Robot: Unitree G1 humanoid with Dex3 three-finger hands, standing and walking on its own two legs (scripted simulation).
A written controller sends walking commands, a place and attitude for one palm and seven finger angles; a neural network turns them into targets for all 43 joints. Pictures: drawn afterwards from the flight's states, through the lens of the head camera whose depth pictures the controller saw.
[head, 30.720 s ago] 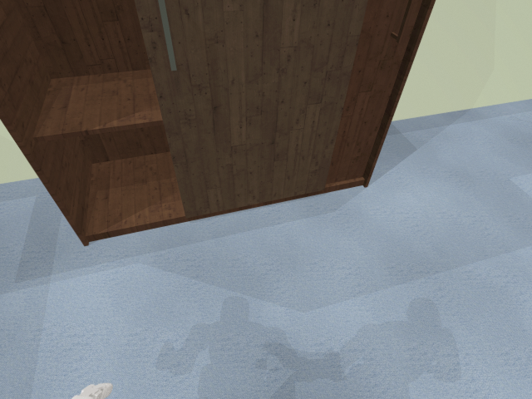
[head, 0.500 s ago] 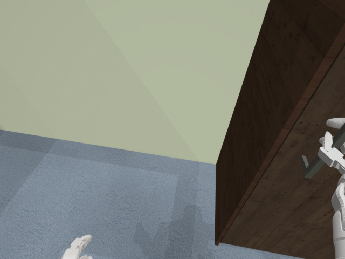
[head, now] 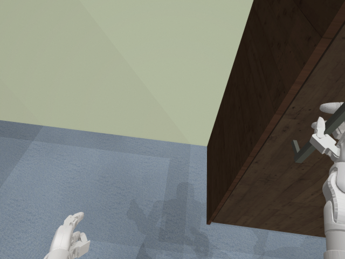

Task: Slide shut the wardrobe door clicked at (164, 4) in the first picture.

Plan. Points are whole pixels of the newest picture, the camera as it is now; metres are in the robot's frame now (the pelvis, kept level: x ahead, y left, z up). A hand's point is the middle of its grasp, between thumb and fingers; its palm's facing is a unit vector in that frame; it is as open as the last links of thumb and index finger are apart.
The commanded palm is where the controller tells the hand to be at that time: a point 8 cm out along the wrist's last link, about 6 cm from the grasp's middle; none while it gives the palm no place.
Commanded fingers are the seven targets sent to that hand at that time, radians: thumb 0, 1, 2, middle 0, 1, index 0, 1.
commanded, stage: stop walking and hold the door there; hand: right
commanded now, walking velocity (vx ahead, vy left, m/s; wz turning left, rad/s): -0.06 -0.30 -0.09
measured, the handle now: (322, 123) +0.39 -0.30 +0.15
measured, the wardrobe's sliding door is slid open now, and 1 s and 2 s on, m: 0.00 0.00 0.00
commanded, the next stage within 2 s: loosen the grip on the handle in 1.20 s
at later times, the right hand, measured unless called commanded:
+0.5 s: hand (320, 138) +0.34 -0.28 +0.15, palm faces +0.26 +0.94 -0.22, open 5.7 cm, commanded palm +0.31 -0.32 +0.15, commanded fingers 0.00 -0.90 -0.90 0.45 1.40 0.45 1.40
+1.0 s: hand (321, 140) +0.34 -0.28 +0.15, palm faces +0.12 +0.98 -0.14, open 5.8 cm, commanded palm +0.31 -0.30 +0.15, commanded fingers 0.00 -0.90 -0.90 0.45 1.40 0.45 1.40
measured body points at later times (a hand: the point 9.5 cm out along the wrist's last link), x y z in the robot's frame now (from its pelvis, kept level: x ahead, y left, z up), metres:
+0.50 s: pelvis -0.04 -0.08 +0.00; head +0.00 -0.07 +0.44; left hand +0.12 +0.15 -0.12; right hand +0.32 -0.33 +0.16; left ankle -0.02 +0.09 -0.74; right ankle -0.04 -0.26 -0.70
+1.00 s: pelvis -0.04 -0.14 +0.00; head +0.00 -0.13 +0.44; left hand +0.14 +0.05 -0.12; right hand +0.33 -0.33 +0.16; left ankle -0.03 -0.03 -0.74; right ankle -0.04 -0.30 -0.74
